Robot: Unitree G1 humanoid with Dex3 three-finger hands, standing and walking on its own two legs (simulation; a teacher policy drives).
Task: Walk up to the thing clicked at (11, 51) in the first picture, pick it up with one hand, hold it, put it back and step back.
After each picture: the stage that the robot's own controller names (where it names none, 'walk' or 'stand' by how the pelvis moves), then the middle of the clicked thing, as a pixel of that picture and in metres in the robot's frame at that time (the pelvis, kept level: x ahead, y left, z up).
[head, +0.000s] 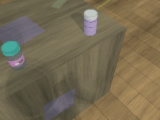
stand; (14, 56) +0.48 +0.31 +0.00
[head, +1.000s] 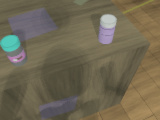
walk; (14, 51) +0.45 +0.32 +0.02
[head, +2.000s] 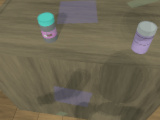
stand; (48, 28) +0.58 +0.20 +0.05
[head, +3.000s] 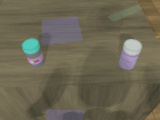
stand; (34, 53) +0.49 +0.22 +0.00
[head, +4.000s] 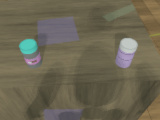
stand; (31, 54) +0.49 +0.22 +0.00
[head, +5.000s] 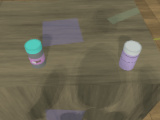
stand; (36, 54) +0.50 +0.21 +0.00
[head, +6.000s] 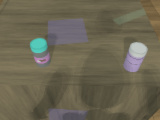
stand; (41, 53) +0.50 +0.19 +0.00
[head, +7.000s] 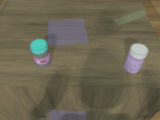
rise first; (41, 54) +0.50 +0.19 +0.00
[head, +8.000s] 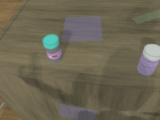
rise first; (53, 49) +0.51 +0.18 +0.00
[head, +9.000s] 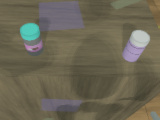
go down; (32, 40) +0.52 +0.16 +0.02
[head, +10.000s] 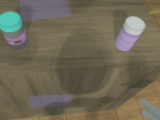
go down; (14, 32) +0.51 +0.17 +0.05
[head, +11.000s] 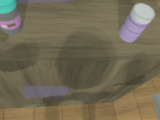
close in; (7, 14) +0.52 +0.18 +0.08
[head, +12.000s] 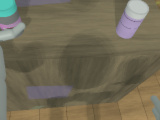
close; (8, 18) +0.53 +0.18 +0.09
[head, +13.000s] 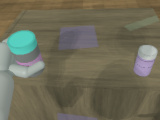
lift; (28, 55) +0.32 +0.16 +0.22
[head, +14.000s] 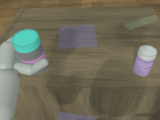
hold; (31, 53) +0.33 +0.16 +0.20
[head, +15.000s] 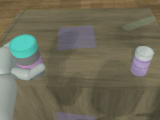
hold; (28, 58) +0.32 +0.16 +0.19
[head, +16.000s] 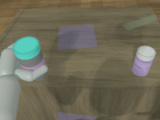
hold; (32, 59) +0.33 +0.16 +0.18
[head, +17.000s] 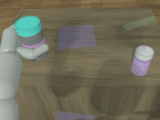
crouch; (33, 39) +0.38 +0.15 +0.22
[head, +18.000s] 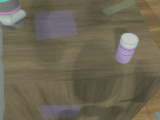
lower; (8, 7) +0.50 +0.18 +0.21
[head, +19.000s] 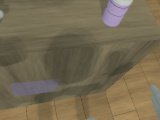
lower; out of the picture +0.55 +0.18 +0.10
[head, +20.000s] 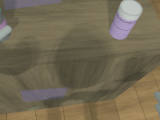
lower; out of the picture +0.52 +0.20 +0.08
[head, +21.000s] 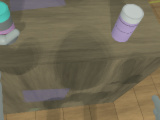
lower; (1, 24) +0.51 +0.18 +0.08
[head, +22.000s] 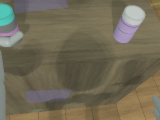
lower; (6, 26) +0.50 +0.18 +0.08
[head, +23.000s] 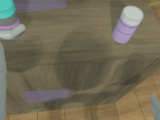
open; (7, 20) +0.52 +0.17 +0.09
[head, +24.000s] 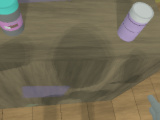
rise; (8, 15) +0.52 +0.17 +0.08
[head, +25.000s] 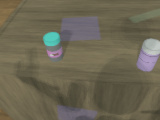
sink last; (53, 47) +0.52 +0.17 +0.04
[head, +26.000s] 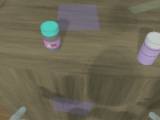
stand; (51, 37) +0.52 +0.15 +0.04
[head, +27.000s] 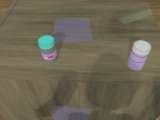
stand; (48, 50) +0.52 +0.17 +0.01
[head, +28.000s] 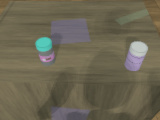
stand; (46, 52) +0.52 +0.18 +0.00
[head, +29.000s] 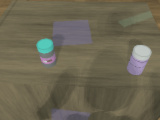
stand; (47, 53) +0.50 +0.17 +0.00
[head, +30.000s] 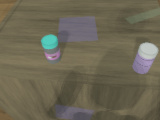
stand; (51, 49) +0.52 +0.15 +0.00
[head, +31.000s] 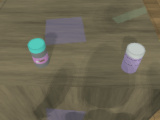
stand; (39, 53) +0.49 +0.20 +0.00
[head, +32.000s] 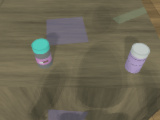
walk; (42, 54) +0.48 +0.18 +0.00
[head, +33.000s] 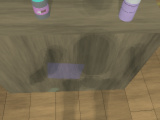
walk; (40, 4) +0.66 +0.20 +0.02
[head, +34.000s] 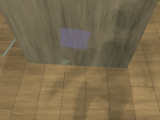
walk; out of the picture +1.00 +0.17 +0.02
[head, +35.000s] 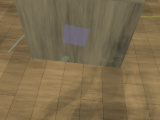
walk; out of the picture +1.21 +0.10 +0.01
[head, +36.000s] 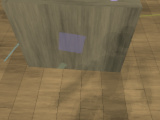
stand; out of the picture +1.11 +0.17 +0.00
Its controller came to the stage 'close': yes
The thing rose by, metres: 0.21
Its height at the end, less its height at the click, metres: +0.00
